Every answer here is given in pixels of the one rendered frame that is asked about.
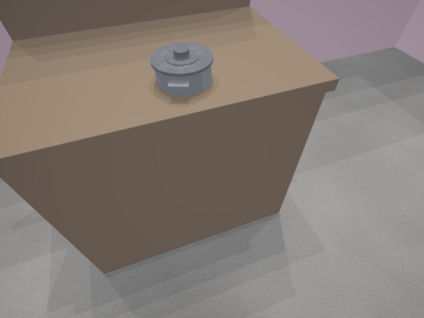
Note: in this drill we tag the knob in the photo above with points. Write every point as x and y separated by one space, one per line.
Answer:
181 51

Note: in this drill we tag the lid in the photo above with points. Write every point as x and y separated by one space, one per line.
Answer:
199 59

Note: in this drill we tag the pot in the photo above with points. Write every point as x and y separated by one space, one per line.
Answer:
188 85

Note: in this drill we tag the table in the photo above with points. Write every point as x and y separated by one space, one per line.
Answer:
122 169

